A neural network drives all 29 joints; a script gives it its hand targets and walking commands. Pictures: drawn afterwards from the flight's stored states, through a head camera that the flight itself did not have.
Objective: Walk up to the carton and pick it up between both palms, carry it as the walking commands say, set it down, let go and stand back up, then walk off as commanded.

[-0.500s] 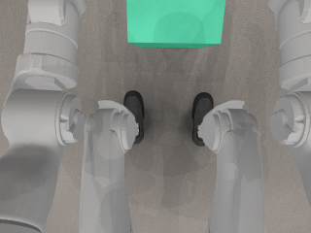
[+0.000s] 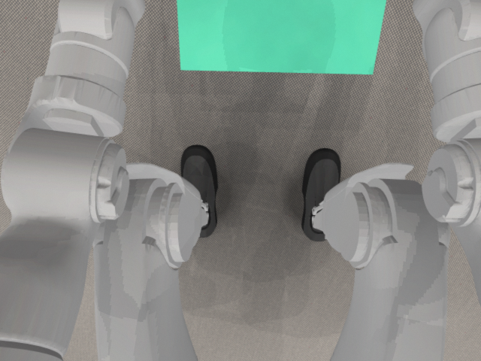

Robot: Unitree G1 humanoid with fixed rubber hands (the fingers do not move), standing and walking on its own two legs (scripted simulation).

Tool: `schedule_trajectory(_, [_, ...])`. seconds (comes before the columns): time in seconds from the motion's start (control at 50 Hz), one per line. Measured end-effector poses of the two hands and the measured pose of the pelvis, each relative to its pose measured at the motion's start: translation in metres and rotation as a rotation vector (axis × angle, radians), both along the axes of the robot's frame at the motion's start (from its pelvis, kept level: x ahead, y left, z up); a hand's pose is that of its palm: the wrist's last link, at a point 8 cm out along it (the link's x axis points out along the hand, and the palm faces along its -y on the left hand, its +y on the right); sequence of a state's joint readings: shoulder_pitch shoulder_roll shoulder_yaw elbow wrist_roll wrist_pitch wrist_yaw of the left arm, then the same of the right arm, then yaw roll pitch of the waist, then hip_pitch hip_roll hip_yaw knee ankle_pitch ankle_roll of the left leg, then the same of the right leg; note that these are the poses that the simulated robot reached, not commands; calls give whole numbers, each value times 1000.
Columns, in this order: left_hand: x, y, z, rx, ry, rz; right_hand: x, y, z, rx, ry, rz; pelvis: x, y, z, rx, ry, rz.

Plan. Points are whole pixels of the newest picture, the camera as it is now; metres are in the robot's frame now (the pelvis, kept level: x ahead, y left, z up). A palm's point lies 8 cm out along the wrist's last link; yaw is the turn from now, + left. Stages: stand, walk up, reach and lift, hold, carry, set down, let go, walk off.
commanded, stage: reach and lift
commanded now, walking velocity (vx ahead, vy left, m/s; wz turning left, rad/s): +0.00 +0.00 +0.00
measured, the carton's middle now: out of the picture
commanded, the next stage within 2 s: none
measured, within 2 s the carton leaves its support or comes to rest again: leaves its support in 1.70 s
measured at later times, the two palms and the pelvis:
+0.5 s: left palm out of the picture +0.56 +0.17 -0.21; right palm out of the picture +0.55 -0.18 -0.21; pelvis +0.00 +0.00 -0.01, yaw +0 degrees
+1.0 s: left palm out of the picture +0.56 +0.14 -0.21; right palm out of the picture +0.56 -0.15 -0.20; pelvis +0.00 +0.00 -0.01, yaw +0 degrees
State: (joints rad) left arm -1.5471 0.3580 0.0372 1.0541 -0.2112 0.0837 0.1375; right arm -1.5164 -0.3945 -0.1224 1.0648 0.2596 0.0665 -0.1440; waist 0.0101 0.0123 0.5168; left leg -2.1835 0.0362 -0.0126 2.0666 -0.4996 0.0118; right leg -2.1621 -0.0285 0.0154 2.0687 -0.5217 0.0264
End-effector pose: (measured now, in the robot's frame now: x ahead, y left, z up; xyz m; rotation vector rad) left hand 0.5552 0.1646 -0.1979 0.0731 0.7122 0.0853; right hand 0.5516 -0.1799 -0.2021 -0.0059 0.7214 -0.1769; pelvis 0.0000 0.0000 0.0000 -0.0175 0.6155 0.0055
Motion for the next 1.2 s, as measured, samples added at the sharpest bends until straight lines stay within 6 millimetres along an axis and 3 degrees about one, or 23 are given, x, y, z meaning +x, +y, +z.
schedule_trajectory(0.16, [3, 5, -10, 21, 3, -6, -4, -11, -9, -19, 16, -18, -1, 1, -11, -5, -9, -1])
schedule_trajectory(0.4, [1, 7, -9, 18, 3, -11, -1, 0, -9, -20, 14, 14, -1, 1, -12, -5, -14, -1])
schedule_trajectory(0.72, [5, -14, -10, 12, 0, -69, 6, 25, -2, 34, -8, 53, -1, 1, -12, -5, -14, -2])
schedule_trajectory(1.2, [6, -18, -14, -86, 32, -34, 6, 24, -4, 90, -3, 49, 0, 0, -16, -2, -8, -4])
